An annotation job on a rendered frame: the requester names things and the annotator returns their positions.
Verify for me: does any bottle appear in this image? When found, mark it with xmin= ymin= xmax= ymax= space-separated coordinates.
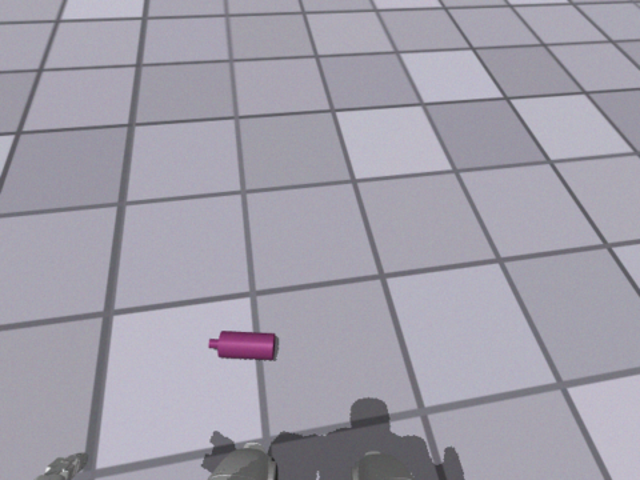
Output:
xmin=209 ymin=331 xmax=275 ymax=360

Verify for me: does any left robot hand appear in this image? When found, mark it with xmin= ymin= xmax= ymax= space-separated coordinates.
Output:
xmin=35 ymin=453 xmax=88 ymax=480

